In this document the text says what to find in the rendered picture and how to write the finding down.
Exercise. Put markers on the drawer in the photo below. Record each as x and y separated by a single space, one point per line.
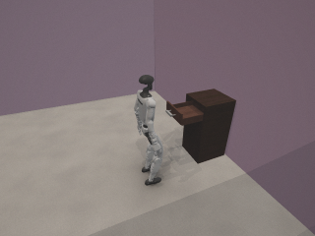
186 113

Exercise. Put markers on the robot left forearm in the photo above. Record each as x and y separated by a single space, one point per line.
139 121

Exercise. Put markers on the left robot upper arm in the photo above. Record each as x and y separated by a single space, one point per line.
136 106

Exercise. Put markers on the cabinet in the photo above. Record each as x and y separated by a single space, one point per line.
207 139

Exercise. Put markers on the robot left shin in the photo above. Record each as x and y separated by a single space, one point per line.
149 157

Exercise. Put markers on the left robot hand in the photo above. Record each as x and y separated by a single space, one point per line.
139 128

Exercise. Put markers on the robot right forearm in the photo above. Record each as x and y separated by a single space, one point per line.
151 131

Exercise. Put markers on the right robot hand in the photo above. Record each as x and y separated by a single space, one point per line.
156 148

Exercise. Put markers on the handle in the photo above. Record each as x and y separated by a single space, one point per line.
167 111

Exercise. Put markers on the right robot upper arm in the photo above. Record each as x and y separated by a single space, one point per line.
151 105

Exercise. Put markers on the left robot foot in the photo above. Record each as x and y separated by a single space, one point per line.
144 169

